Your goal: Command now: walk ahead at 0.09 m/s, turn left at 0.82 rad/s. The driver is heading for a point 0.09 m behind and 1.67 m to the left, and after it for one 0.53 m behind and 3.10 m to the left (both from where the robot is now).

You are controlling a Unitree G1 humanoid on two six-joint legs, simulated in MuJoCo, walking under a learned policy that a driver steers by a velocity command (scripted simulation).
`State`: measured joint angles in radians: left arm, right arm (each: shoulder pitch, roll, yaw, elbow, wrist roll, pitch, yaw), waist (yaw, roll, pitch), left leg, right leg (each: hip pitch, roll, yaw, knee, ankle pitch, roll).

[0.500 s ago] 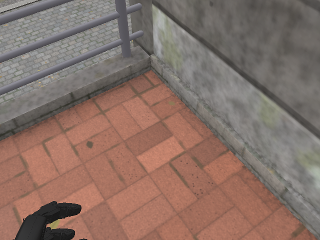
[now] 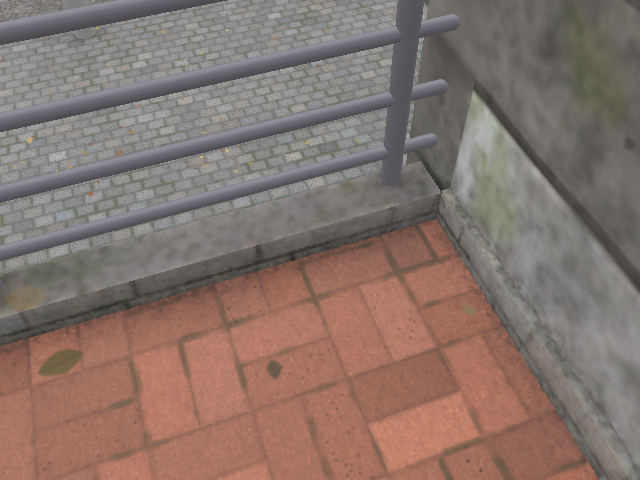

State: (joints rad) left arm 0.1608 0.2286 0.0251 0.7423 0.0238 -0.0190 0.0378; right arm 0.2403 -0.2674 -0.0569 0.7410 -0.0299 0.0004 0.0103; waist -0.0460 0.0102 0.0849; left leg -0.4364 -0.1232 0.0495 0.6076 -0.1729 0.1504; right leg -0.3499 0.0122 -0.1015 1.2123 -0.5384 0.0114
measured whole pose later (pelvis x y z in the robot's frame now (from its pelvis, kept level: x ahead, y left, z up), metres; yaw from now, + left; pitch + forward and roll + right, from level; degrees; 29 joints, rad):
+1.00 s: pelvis +0.07 -0.07 +0.01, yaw +58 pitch +0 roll +0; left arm 0.24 0.31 0.06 0.72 0.02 0.02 0.02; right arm 0.10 -0.33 -0.07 0.68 -0.01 0.11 0.07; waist 0.02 0.01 0.07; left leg -0.36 0.03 0.07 0.80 -0.39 0.01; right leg -0.24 -0.15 -0.30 0.62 -0.36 0.01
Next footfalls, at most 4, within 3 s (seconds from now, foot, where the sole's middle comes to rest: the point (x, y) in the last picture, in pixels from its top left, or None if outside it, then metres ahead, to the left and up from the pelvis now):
0.50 right None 0.19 -0.12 -0.75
1.04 left None -0.01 0.00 -0.75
1.48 right None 0.20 0.03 -0.75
1.88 left None -0.05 0.04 -0.75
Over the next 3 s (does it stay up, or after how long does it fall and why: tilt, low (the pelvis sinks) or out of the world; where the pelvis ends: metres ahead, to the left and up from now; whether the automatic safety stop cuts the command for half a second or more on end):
stays up -0.12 0.83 0.01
